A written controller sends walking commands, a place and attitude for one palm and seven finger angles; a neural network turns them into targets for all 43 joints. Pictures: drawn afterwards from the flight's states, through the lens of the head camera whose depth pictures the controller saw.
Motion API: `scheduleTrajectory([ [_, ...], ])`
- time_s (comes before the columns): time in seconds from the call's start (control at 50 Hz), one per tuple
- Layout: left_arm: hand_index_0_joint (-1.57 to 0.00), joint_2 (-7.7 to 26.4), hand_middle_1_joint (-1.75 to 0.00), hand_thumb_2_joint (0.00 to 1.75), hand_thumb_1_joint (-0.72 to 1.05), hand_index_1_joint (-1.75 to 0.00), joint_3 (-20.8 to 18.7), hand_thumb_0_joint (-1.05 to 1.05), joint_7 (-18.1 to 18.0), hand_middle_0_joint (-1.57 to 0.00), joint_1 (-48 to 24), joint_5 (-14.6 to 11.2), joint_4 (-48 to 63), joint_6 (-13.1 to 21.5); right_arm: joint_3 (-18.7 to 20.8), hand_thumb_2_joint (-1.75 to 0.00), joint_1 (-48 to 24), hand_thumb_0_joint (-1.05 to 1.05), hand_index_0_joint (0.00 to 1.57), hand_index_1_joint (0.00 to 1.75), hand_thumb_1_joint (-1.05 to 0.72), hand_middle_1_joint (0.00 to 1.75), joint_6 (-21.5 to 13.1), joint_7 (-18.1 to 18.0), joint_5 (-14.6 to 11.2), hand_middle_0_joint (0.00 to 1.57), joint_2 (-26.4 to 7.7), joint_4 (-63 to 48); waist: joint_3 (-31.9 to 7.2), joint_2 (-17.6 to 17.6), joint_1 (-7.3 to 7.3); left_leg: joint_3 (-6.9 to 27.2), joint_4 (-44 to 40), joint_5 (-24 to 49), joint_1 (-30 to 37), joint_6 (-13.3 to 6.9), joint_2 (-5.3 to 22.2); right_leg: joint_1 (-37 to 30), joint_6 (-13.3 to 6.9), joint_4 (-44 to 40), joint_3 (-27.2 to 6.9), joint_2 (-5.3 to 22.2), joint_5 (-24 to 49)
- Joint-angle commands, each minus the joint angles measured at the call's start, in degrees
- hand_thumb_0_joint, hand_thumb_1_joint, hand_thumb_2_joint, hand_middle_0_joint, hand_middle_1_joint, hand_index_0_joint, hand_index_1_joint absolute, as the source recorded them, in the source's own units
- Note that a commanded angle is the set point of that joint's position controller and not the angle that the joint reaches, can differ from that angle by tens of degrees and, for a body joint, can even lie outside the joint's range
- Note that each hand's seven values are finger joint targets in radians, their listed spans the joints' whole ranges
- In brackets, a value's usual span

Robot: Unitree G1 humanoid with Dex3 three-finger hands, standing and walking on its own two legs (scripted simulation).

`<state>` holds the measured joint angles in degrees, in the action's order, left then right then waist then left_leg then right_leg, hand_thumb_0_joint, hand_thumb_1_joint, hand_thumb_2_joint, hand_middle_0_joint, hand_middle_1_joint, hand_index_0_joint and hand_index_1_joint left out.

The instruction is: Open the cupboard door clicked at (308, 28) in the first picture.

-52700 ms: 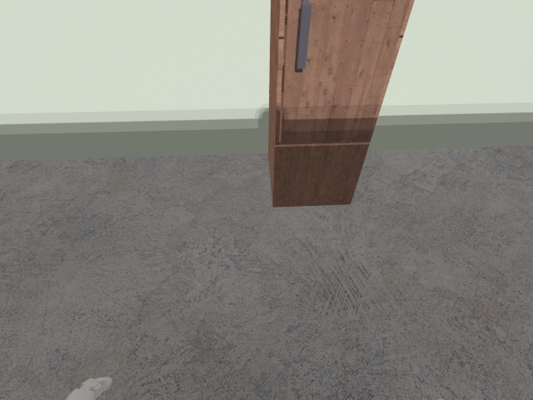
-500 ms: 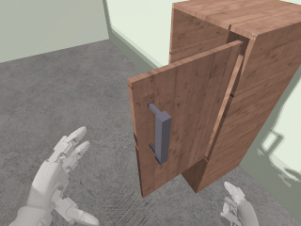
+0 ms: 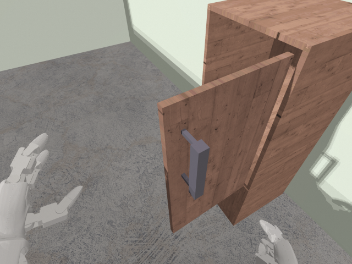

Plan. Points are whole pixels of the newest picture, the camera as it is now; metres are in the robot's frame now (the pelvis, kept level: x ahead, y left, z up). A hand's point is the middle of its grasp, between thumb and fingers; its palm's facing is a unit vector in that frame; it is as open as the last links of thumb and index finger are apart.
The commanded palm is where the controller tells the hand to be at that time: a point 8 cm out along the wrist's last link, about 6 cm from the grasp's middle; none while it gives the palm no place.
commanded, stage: draw the hand back to the body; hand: left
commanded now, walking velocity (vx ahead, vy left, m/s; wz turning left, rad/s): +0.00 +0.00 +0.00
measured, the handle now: (191, 165) +0.31 +0.01 +0.09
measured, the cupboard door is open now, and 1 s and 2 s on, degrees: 93 93 93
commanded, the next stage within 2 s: step back with the hand held close in 0.54 s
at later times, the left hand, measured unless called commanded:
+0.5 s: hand (46, 194) +0.18 +0.24 +0.16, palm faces +0.40 -0.82 -0.40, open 7.5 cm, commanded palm +0.14 +0.29 +0.18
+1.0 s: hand (61, 194) +0.20 +0.23 +0.14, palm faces +0.25 -0.84 -0.48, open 7.4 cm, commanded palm +0.13 +0.29 +0.18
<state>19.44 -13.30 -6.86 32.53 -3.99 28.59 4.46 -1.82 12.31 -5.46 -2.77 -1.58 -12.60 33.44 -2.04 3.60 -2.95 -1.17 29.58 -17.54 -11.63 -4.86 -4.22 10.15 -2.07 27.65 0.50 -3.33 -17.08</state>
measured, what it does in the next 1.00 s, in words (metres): stands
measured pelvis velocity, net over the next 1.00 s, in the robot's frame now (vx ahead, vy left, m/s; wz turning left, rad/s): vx -0.02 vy -0.01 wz -0.06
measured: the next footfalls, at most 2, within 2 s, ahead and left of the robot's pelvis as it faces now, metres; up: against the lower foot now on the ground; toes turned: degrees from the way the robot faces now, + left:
right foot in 1.96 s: -0.16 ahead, -0.13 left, +0.00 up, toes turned +0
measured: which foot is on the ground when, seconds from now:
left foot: down 0.00-1.00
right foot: down 0.00-1.00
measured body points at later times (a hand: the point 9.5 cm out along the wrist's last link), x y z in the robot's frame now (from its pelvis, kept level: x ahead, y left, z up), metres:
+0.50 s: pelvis +0.00 -0.01 +0.01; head -0.01 -0.02 +0.46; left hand +0.16 +0.28 +0.18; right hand +0.18 -0.23 -0.08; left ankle -0.02 +0.06 -0.74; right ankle -0.03 -0.10 -0.74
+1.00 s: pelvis -0.02 -0.01 +0.00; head +0.00 -0.01 +0.45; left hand +0.18 +0.27 +0.17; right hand +0.14 -0.27 -0.07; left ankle -0.02 +0.06 -0.74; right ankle -0.03 -0.10 -0.74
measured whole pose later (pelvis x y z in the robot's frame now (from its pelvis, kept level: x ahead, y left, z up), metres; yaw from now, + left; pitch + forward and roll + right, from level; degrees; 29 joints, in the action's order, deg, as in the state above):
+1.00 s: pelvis -0.02 -0.01 +0.00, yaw -4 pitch +1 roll -1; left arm 23.3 -19.9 -6.0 32.3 -3.0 26.6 8.2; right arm 1.4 9.4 1.0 -3.2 -2.4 -14.4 31.8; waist 1.7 1.0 0.4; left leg -4.4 27.2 -14.4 -14.0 -4.6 -2.4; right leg 13.6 -2.2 25.4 -2.5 -4.9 -12.6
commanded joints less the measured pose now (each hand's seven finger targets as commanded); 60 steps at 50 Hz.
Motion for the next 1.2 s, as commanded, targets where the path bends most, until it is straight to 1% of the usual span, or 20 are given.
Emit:
scheduleTrajectory([
  [0.0,-0.19,10.0,-0.3,0.8,0.65,-0.3,-9.2,0.0,-1.1,-0.19,-3.8,-0.3,11.1,3.7,2.8,-0.9,-6.9,0.0,0.2,0.3,-0.9,0.3,-2.6,-0.3,0.0,0.2,-6.5,-9.0,-3.4,0.4,-0.22,5.8,-5.4,21.7,4.0,5.5,6.8,-0.8,-0.1,-4.0,-1.7,2.8,13.0],
  [0.04,-0.19,11.2,-0.3,0.82,0.73,-0.3,-11.2,0.0,-1.3,-0.19,-4.5,-0.5,10.8,3.9,2.9,-0.9,-6.9,0.0,0.2,0.3,-0.9,0.3,-2.4,-0.3,0.1,0.2,-6.5,-8.9,-3.9,-0.4,-0.32,5.8,-5.7,21.9,4.2,5.6,6.7,-1.5,-0.1,-4.3,-1.7,2.7,13.5],
  [0.14,-0.2,13.4,-0.3,0.9,0.9,-0.3,-14.5,0.0,-1.4,-0.2,-6.2,-0.9,10.4,4.1,3.2,-0.9,-6.9,0.0,0.2,0.3,-0.9,0.3,-2.3,-0.2,-0.1,0.2,-6.6,-7.9,-5.2,2.7,-0.31,5.0,-5.7,25.4,6.3,5.8,6.8,-2.3,0.0,-5.4,-1.9,2.8,15.6],
  [0.2,-0.2,9.4,-0.3,0.9,0.9,-0.3,-10.7,0.0,-0.8,-0.2,-4.3,-1.0,7.4,3.5,3.4,-0.9,-7.0,0.0,0.2,0.3,-0.9,0.3,-2.0,0.2,-0.1,0.2,-7.0,-7.6,-2.5,1.8,0.2,5.3,-6.2,25.4,6.1,5.7,6.9,-1.4,0.2,-5.9,-1.7,2.8,14.9],
  [0.28,-0.2,10.9,-0.3,0.9,0.9,-0.3,-11.4,0.0,-0.8,-0.2,-5.5,-0.9,7.4,3.6,3.8,-0.9,-7.5,0.0,0.2,0.3,-0.9,0.3,-1.5,0.2,0.0,0.2,-7.6,-7.8,-2.7,-1.0,-0.04,5.0,-6.8,20.6,5.6,4.9,6.7,-1.9,0.3,-6.8,-1.8,2.6,13.5],
  [0.38,-0.2,13.6,-0.3,0.9,0.9,-0.3,-13.5,0.0,-1.4,-0.2,-7.4,-0.6,10.9,4.5,3.5,-0.9,-8.1,0.0,0.2,0.3,-0.9,0.3,-2.0,-0.2,-0.1,0.2,-7.4,-7.9,-4.3,1.7,-0.46,5.1,-7.6,16.7,5.1,4.7,6.2,-3.6,0.0,-7.1,-2.4,2.6,12.2],
  [0.46,-0.2,12.0,-0.3,0.9,0.9,-0.3,-12.6,0.0,-1.3,-0.2,-6.2,-0.9,9.3,4.2,3.2,-0.9,-8.0,0.0,0.2,0.3,-0.9,0.3,-2.2,-0.2,-0.1,0.2,-6.8,-7.5,-3.0,2.2,-0.2,4.6,-7.5,17.4,5.2,4.6,5.8,-3.2,0.0,-7.4,-2.6,2.6,13.3],
  [0.56,-0.2,10.9,-0.3,0.9,0.9,-0.3,-12.0,0.0,-1.0,-0.2,-6.2,-1.0,6.0,4.0,3.4,-0.9,-8.2,0.0,0.2,0.3,-0.9,0.3,-1.7,-0.1,-0.1,0.2,-6.8,-7.1,-0.2,-0.5,0.02,4.1,-7.7,14.4,4.2,3.8,5.5,-2.3,0.0,-8.5,-3.0,2.7,11.8],
  [0.62,-0.2,10.9,-0.3,0.9,0.9,-0.3,-12.0,0.0,-0.8,-0.2,-6.4,-1.0,5.6,4.2,3.5,-0.9,-8.5,0.0,0.2,0.3,-0.9,0.3,-1.6,-0.1,-0.1,0.2,-6.9,-7.1,-1.0,-1.1,-0.11,3.7,-7.5,14.2,4.8,3.3,5.4,-2.7,0.1,-8.9,-3.3,2.9,12.2],
  [0.64,-0.2,13.0,-0.3,0.9,0.9,-0.3,-13.0,0.0,-1.0,-0.2,-11.2,-1.0,8.0,4.6,3.5,-0.9,-8.8,0.0,0.2,0.3,-0.9,0.3,-1.8,-0.2,-0.1,0.2,-7.1,-7.1,-2.1,-0.4,0.11,3.6,-7.3,14.0,5.1,3.1,5.2,-3.1,0.1,-9.0,-3.9,3.0,12.7],
  [0.66,-0.2,22.2,-0.3,0.9,0.9,-0.3,-22.7,0.0,-1.5,-0.2,-18.3,-0.7,10.1,7.1,3.8,-0.9,-7.2,0.0,0.2,0.3,-0.9,0.3,-1.3,-0.5,-1.0,0.2,-7.9,-8.4,1.8,-1.9,1.25,5.3,-5.8,8.8,3.0,1.3,6.3,1.1,0.5,-12.2,-12.4,6.1,16.6],
  [0.68,-0.2,22.2,-0.3,0.9,0.9,-0.3,-22.3,0.0,-1.2,-0.2,-18.8,-0.3,7.8,8.3,3.7,-0.9,-6.9,0.0,0.2,0.3,-0.9,0.3,-1.0,-0.7,-0.6,0.2,-7.1,-7.2,2.3,-3.1,1.62,5.9,-4.4,7.1,2.9,1.4,5.9,1.7,-0.2,-12.9,-13.7,8.2,18.5],
  [0.72,-0.2,13.9,-0.3,0.9,0.9,-0.3,-16.0,0.0,-0.3,-0.2,-10.2,0.0,2.7,8.2,4.2,-0.9,-7.4,0.0,0.2,0.3,-0.9,0.3,-0.1,-0.3,-0.3,0.2,-7.5,-7.0,0.3,-5.4,2.17,5.1,-2.8,9.1,4.7,1.4,5.9,1.5,0.8,-12.0,-14.3,9.2,23.6],
  [0.76,-0.2,10.6,-0.3,0.9,0.9,-0.3,-12.6,0.0,0.1,-0.2,-6.1,0.4,1.9,7.9,4.5,-0.9,-7.1,0.0,0.2,0.3,-0.9,0.3,1.1,0.1,-0.5,0.2,-8.1,-7.8,-2.5,-3.1,2.33,4.5,-2.9,12.8,5.9,1.3,6.7,0.7,2.1,-9.6,-12.9,8.9,27.2],
  [0.8,-0.2,10.2,-0.3,0.9,0.9,-0.3,-12.0,0.0,-0.1,-0.2,-3.4,0.5,2.8,7.6,4.7,-0.9,-7.1,0.0,0.2,0.3,-0.9,0.3,1.9,0.1,-0.6,0.2,-8.3,-8.4,-5.5,-0.8,2.21,4.6,-3.9,17.4,6.6,1.3,8.3,-0.5,2.6,-6.7,-11.0,8.3,29.1],
  [0.84,-0.2,11.8,-0.3,0.9,0.9,-0.3,-13.1,0.0,-0.5,-0.2,-2.4,0.7,6.1,7.5,5.1,-0.9,-7.2,0.0,0.2,0.3,-0.9,0.3,2.9,0.0,-0.7,0.2,-8.5,-9.3,-7.8,-1.7,2.16,5.1,-3.9,20.6,6.0,1.1,9.4,-1.2,2.9,-4.5,-10.4,7.6,30.2],
  [0.88,-0.2,16.4,-0.3,0.9,0.9,-0.3,-17.4,0.0,-1.4,-0.2,-2.3,0.9,9.2,7.8,5.3,-0.9,-7.9,0.0,0.2,0.3,-0.9,0.3,3.5,-0.5,-0.5,0.2,-8.4,-9.6,-8.9,-1.8,1.87,5.8,-4.1,22.6,4.3,1.1,9.9,-2.4,2.2,-2.9,-9.9,7.6,31.0],
  [0.96,-0.2,17.9,-0.3,0.9,0.9,-0.3,-20.1,0.0,-2.0,-0.2,-0.2,0.5,13.1,8.2,5.2,-0.9,-7.7,0.0,0.2,0.3,-0.9,0.3,4.1,-1.0,-0.7,0.2,-7.2,-11.5,-10.3,-2.1,2.07,7.0,-3.9,24.2,0.4,1.2,10.7,-4.1,1.3,0.2,-10.1,7.2,29.6],
  [1.02,-0.2,17.5,-0.3,0.9,0.9,-0.3,-20.7,0.0,-2.2,-0.2,1.5,0.4,13.5,8.4,5.2,-0.9,-7.2,0.0,0.2,0.3,-0.9,0.3,4.1,-1.1,-0.5,0.2,-7.3,-11.6,-9.1,1.6,2.14,8.1,-4.9,22.1,-3.5,1.0,11.5,-4.6,1.0,1.7,-9.9,6.2,24.7],
  [1.18,-0.2,13.9,-0.3,0.9,0.9,-0.3,-17.8,0.0,-2.2,-0.2,0.0,1.3,9.6,8.1,5.3,-0.9,-5.7,0.0,0.2,0.3,-0.9,0.3,2.4,-1.2,0.4,0.2,-8.7,-10.3,-2.5,2.8,2.49,11.2,-10.7,3.9,-16.6,-1.3,15.2,-3.9,1.8,6.9,-8.7,3.5,8.3],
])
